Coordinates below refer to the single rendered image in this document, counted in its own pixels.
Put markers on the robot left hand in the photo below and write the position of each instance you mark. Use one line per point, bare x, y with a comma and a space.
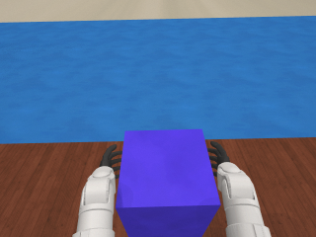
107, 159

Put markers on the robot right hand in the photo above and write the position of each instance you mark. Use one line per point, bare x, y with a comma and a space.
220, 153

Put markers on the robot left forearm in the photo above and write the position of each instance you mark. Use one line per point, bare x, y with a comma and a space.
97, 205

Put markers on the carton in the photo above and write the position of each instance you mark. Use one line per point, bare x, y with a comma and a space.
166, 186

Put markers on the robot right forearm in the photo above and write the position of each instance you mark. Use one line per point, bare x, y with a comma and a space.
240, 202

